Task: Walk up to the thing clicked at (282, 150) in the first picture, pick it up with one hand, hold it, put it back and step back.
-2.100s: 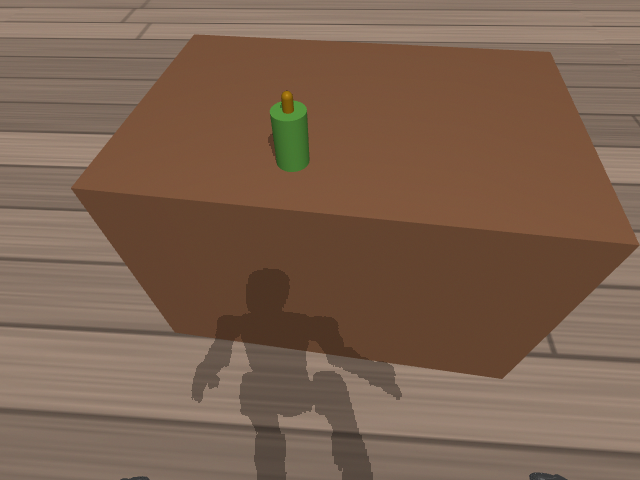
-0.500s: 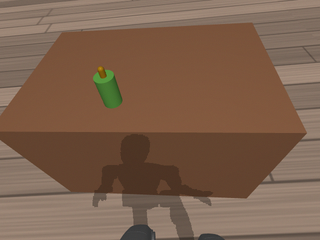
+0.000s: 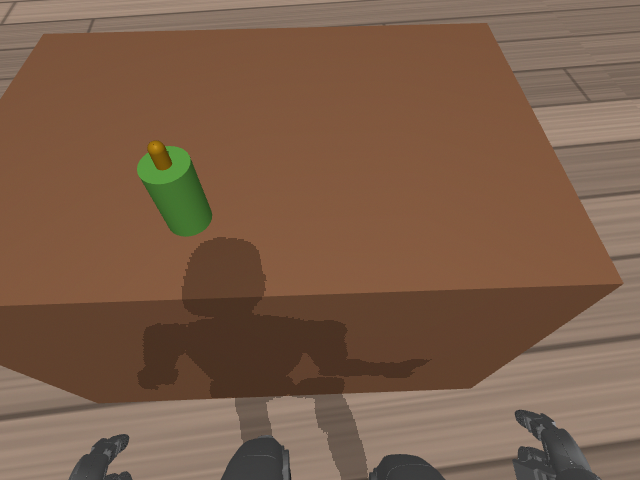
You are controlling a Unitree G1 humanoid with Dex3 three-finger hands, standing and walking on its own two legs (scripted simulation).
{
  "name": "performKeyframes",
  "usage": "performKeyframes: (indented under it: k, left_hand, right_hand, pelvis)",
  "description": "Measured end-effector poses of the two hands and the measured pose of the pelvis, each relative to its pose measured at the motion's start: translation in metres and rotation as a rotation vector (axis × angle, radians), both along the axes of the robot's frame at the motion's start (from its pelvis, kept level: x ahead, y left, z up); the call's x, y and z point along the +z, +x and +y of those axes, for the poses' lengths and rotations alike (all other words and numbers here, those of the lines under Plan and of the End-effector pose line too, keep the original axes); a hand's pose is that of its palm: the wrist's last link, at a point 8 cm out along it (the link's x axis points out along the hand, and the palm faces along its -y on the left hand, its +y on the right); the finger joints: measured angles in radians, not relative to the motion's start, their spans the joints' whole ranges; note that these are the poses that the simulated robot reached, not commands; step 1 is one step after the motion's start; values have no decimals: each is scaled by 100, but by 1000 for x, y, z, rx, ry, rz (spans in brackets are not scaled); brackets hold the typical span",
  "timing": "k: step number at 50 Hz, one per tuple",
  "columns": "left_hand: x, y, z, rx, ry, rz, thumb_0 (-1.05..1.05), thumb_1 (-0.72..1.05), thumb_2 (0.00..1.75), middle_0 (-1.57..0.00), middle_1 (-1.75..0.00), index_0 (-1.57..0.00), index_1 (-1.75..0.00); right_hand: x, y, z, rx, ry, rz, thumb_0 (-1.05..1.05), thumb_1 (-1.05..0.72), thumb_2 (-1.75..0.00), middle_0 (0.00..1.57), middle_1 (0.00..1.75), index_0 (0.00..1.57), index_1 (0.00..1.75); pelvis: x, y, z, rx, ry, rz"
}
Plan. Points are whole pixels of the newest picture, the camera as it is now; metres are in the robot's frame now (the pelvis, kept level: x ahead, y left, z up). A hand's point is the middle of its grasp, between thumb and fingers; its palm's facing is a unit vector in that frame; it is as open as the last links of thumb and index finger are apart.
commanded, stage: walk up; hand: left
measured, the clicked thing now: (174, 185) +0.48 +0.24 +0.03
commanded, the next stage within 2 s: none
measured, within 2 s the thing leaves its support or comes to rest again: neither
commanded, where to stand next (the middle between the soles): +0.03 +0.01 m, yaw +1 degrees
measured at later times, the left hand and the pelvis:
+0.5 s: hand out of the picture +0.09 +0.28 -0.14, palm faces -0.04 -0.92 -0.38, open 7.4 cm; pelvis -0.04 +0.01 +0.00, yaw +0 degrees
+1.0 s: hand out of the picture +0.00 +0.28 -0.14, palm faces +0.05 -0.94 -0.35, open 7.4 cm; pelvis -0.06 +0.02 +0.01, yaw +2 degrees
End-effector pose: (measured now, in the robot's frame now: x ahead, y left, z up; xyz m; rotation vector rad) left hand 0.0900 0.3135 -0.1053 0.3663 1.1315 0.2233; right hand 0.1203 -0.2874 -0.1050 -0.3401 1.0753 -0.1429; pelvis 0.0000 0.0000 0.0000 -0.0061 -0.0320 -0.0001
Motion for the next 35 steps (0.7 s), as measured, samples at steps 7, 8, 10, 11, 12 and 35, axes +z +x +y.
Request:
performKeyframes:
  k: [7, 8, 10, 11, 12, 35]
  left_hand:
    - [12, 1, -2, -24, 29, 19, 0, 90, 89, -20, -30, -21, -30]
    - [12, 3, -1, -22, 30, 21, 1, 90, 89, -20, -30, -21, -30]
    - [13, 6, 2, -20, 31, 13, 1, 90, 89, -20, -30, -21, -30]
    - [13, 8, 3, -21, 31, 5, 1, 90, 89, -20, -30, -21, -30]
    - [13, 10, 3, -24, 31, -3, 1, 90, 89, -20, -30, -21, -30]
    - [-3, -91, 2, 58, -18, 89, 0, 90, 89, -20, -30, -20, -30]
  right_hand:
    - [-5, 2, -16, -62, 4, -16, 0, -91, -89, 20, 30, 20, 30]
    - [-5, -1, -18, -67, 1, -12, 0, -91, -89, 20, 30, 20, 30]
    - [-6, -9, -20, -69, -7, 9, 0, -91, -89, 20, 30, 20, 30]
    - [-5, -13, -21, -69, -11, 22, 0, -91, -89, 20, 30, 20, 30]
    - [-5, -18, -22, -70, -16, 33, 0, -91, -89, 20, 30, 20, 30]
    - [-3, -88, -15, -49, -15, 114, 0, -91, -89, 20, 30, 20, 30]
  pelvis:
    - [0, 5, 1, -9, 12, -1]
    - [0, 5, 2, -4, 16, 0]
    - [1, 2, 3, -5, 25, -2]
    - [1, 0, 4, -7, 25, -2]
    - [1, -2, 4, -7, 22, -3]
    - [3, -58, -1, 18, 0, -23]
